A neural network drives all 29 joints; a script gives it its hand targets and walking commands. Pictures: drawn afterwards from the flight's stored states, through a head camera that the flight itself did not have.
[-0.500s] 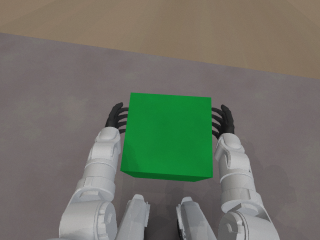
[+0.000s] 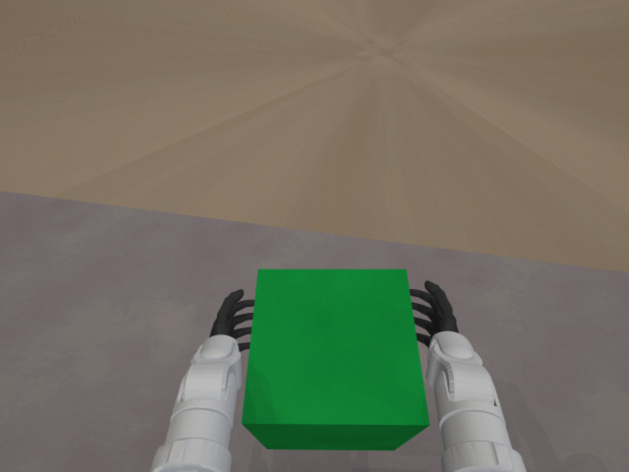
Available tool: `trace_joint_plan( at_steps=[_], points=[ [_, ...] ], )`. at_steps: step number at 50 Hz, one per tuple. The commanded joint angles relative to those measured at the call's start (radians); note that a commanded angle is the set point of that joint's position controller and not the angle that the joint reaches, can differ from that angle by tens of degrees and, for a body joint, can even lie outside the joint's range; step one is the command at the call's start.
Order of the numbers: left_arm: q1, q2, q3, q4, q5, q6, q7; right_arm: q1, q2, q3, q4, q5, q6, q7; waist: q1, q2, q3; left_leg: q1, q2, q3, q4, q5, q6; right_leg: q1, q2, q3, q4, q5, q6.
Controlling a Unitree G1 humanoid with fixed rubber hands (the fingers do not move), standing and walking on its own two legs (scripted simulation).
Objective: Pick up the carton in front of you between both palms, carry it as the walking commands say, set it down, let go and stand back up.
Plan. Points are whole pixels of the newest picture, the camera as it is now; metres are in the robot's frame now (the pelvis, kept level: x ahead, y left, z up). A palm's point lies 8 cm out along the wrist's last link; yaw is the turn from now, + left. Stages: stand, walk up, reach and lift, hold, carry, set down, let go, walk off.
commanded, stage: reach and lift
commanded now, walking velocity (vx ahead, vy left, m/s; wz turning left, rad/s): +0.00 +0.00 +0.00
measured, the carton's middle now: (331, 366) +0.30 +0.00 -0.09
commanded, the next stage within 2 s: hold in 1.16 s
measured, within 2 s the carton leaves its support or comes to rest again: neither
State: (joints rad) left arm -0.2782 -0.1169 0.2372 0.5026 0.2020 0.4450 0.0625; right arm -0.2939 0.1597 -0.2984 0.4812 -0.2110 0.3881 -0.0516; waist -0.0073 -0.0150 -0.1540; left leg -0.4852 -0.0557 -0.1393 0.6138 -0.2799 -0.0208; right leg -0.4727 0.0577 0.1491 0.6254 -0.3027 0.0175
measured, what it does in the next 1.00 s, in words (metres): stands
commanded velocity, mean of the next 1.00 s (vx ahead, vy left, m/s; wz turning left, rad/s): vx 0.00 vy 0.00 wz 0.00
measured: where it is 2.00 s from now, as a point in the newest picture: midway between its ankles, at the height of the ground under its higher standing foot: outside the picture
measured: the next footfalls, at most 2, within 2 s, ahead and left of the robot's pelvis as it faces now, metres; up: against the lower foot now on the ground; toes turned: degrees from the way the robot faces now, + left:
none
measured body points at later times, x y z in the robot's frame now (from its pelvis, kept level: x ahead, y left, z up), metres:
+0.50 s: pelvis -0.02 +0.00 +0.01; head -0.04 +0.00 +0.46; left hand +0.29 +0.15 +0.03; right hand +0.30 -0.15 +0.04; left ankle +0.01 +0.13 -0.73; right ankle +0.00 -0.13 -0.73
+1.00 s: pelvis +0.00 +0.00 +0.02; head -0.03 +0.00 +0.47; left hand +0.30 +0.15 +0.04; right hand +0.31 -0.15 +0.05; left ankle +0.01 +0.13 -0.73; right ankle +0.00 -0.13 -0.73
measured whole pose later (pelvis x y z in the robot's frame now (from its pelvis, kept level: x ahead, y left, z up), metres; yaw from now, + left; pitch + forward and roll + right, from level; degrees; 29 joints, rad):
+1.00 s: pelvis +0.00 +0.00 +0.02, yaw +0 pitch -4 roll +0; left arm -0.25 -0.15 0.22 0.32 0.28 0.70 0.03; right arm -0.30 0.16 -0.27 0.34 -0.30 0.64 0.00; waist 0.00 -0.01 -0.03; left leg -0.11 -0.04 -0.13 0.37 -0.19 -0.01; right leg -0.10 0.03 0.14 0.38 -0.21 0.01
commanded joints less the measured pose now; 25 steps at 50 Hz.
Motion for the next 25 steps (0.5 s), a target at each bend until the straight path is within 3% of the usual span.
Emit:
trace_joint_plan(
  at_steps=[1, 5, 13, 18, 25],
  points=[
    [-0.531, -0.980, -0.598, -0.135, -0.198, -0.003, -0.282, -0.333, 1.042, 0.600, 0.067, 0.151, 0.087, 0.274, 0.005, 0.006, -0.294, 0.309, -0.044, 0.062, -0.125, 0.347, 0.004, 0.245, 0.037, -0.062, -0.136, 0.390, 0.007],
    [-0.506, -0.963, -0.589, -0.185, -0.197, 0.071, -0.288, -0.306, 1.022, 0.588, 0.024, 0.150, 0.152, 0.283, 0.001, 0.009, -0.180, 0.365, -0.043, 0.064, -0.196, 0.315, 0.005, 0.299, 0.034, -0.059, -0.212, 0.362, 0.003],
    [-0.607, -0.956, -0.472, -0.131, -0.146, 0.126, -0.311, -0.423, 0.995, 0.475, 0.079, 0.101, 0.203, 0.314, 0.005, 0.004, -0.018, 0.343, -0.035, 0.085, -0.239, 0.060, 0.013, 0.265, 0.023, -0.076, -0.259, 0.094, -0.010],
    [-0.707, -0.995, -0.487, -0.137, -0.157, 0.117, -0.323, -0.520, 1.029, 0.493, 0.069, 0.114, 0.193, 0.324, 0.002, 0.006, -0.102, 0.366, -0.031, 0.089, -0.221, 0.078, 0.013, 0.292, 0.024, -0.081, -0.245, 0.108, -0.012],
    [-0.700, -0.996, -0.481, -0.121, -0.152, 0.131, -0.320, -0.530, 1.010, 0.479, 0.076, 0.108, 0.202, 0.327, 0.001, 0.015, -0.108, 0.390, -0.032, 0.089, -0.239, 0.085, 0.008, 0.306, 0.026, -0.085, -0.258, 0.111, -0.011]
  ],
)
